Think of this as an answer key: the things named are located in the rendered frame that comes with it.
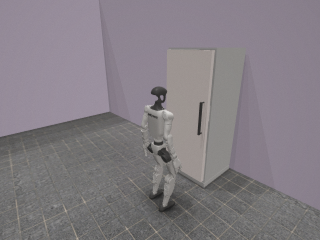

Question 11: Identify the robot left upper arm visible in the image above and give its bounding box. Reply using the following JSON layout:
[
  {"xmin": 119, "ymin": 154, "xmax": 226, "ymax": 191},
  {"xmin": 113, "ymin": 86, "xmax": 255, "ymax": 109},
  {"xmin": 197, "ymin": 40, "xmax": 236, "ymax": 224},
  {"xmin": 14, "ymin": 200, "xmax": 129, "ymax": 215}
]
[{"xmin": 141, "ymin": 105, "xmax": 152, "ymax": 130}]

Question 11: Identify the robot right forearm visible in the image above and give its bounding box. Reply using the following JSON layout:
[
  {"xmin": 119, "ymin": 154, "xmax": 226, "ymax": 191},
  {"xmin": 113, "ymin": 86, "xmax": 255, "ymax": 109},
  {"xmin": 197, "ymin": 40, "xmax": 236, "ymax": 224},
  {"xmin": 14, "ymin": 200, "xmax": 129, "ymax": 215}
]
[{"xmin": 165, "ymin": 134, "xmax": 178, "ymax": 161}]

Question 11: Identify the handle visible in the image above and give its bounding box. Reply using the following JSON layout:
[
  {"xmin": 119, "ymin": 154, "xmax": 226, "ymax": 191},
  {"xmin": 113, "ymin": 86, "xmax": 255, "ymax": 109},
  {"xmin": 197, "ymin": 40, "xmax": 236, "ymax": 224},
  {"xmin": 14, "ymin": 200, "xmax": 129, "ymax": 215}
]
[{"xmin": 197, "ymin": 102, "xmax": 205, "ymax": 135}]

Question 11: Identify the humanoid robot torso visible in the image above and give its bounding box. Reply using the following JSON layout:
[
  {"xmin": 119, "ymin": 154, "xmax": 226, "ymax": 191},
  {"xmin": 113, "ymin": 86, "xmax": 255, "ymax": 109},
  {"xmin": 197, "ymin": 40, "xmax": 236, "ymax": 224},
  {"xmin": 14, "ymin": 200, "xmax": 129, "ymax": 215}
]
[{"xmin": 147, "ymin": 104, "xmax": 167, "ymax": 157}]

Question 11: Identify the robot left forearm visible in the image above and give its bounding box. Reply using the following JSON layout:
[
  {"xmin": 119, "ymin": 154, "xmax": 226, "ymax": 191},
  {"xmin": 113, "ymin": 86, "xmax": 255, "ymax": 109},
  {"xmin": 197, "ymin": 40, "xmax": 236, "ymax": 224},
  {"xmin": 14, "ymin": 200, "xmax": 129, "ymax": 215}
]
[{"xmin": 140, "ymin": 127, "xmax": 149, "ymax": 145}]

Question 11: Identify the robot left hand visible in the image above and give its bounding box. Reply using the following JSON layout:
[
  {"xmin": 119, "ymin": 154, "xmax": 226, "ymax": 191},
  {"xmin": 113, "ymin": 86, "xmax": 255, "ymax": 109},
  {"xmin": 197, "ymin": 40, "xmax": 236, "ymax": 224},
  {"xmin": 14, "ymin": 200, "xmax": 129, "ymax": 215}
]
[{"xmin": 142, "ymin": 143, "xmax": 151, "ymax": 157}]

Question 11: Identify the fridge door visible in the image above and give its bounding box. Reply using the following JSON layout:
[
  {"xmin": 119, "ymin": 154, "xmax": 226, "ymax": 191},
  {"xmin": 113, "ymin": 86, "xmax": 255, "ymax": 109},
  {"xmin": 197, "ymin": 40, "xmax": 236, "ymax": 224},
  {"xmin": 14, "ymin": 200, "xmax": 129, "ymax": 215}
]
[{"xmin": 166, "ymin": 49, "xmax": 215, "ymax": 182}]

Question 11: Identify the robot right foot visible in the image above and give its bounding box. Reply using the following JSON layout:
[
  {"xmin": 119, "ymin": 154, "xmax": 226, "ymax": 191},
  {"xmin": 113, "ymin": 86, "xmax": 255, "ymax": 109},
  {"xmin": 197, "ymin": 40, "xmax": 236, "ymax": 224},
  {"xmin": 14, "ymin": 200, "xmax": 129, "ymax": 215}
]
[{"xmin": 159, "ymin": 200, "xmax": 175, "ymax": 213}]

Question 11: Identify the robot right hand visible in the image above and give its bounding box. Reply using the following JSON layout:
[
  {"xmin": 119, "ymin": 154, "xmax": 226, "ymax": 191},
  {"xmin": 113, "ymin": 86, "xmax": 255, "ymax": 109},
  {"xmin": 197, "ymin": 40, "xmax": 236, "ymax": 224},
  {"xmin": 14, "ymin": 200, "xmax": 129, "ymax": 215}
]
[{"xmin": 171, "ymin": 159, "xmax": 182, "ymax": 175}]

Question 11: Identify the robot right upper arm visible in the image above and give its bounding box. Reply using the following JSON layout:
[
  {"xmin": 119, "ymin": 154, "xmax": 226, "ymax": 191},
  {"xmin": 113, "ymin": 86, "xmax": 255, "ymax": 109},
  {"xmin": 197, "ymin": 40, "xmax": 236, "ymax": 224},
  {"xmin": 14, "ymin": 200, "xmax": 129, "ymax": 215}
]
[{"xmin": 162, "ymin": 110, "xmax": 174, "ymax": 141}]

